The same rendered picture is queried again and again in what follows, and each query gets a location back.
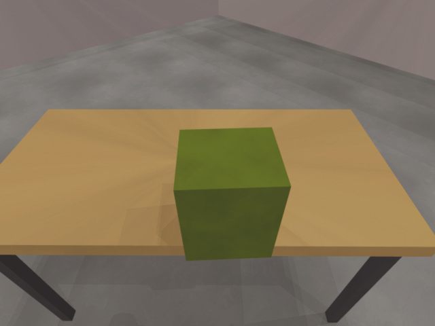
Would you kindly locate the carton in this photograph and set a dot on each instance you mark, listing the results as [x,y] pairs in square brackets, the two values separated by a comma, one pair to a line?
[231,188]

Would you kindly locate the table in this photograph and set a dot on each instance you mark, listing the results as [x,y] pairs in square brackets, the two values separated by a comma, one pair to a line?
[100,182]

